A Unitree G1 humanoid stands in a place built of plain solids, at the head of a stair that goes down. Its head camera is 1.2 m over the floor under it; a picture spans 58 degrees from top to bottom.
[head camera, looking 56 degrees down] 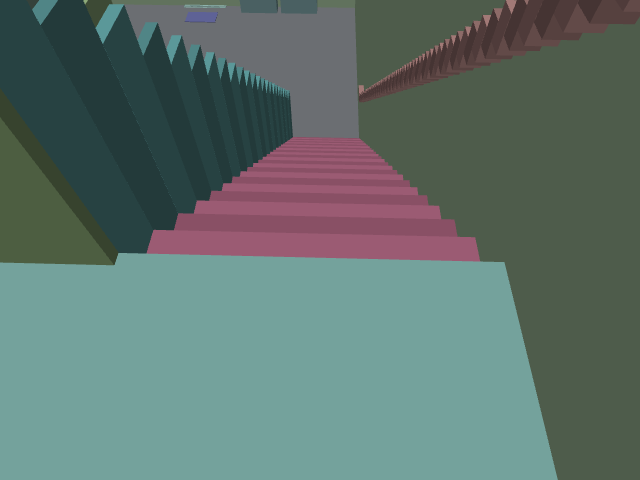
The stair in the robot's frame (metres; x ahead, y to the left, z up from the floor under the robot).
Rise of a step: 0.19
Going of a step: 0.22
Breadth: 1.26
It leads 2 degrees to the right of straight ahead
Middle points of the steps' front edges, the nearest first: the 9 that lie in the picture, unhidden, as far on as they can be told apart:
0.74 0.03 0.00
0.97 0.03 -0.18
1.19 0.02 -0.37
1.41 0.01 -0.55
1.64 0.01 -0.74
1.86 0.00 -0.92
2.09 -0.01 -1.11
2.31 -0.01 -1.29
2.53 -0.02 -1.48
